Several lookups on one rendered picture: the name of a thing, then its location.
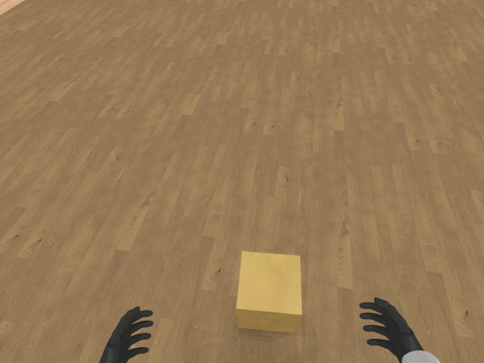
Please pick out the robot left hand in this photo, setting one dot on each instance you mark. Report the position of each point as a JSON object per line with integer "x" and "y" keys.
{"x": 116, "y": 350}

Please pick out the robot right hand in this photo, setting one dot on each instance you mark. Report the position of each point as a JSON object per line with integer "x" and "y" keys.
{"x": 401, "y": 337}

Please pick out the carton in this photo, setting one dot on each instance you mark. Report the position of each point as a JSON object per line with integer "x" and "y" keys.
{"x": 269, "y": 292}

